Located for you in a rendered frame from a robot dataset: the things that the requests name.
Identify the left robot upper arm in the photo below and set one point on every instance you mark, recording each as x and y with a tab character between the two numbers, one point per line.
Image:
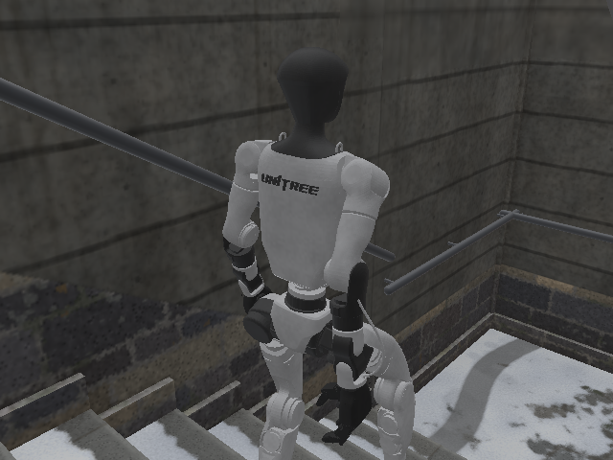
238	228

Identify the right robot hand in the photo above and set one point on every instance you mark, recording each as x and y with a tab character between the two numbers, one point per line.
355	405

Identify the robot right forearm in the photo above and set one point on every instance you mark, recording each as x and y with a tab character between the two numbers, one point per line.
347	330

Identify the left robot shin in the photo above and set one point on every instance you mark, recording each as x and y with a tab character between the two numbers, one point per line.
275	443

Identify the robot left forearm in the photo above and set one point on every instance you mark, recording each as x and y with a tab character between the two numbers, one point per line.
245	267

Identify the left robot hand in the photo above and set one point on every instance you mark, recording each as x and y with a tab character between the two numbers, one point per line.
248	302

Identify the right robot upper arm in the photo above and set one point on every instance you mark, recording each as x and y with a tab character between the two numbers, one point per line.
366	186

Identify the robot shin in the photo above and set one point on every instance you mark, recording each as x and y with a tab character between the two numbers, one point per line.
275	443
395	428

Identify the right robot shin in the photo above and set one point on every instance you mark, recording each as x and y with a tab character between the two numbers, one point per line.
395	428

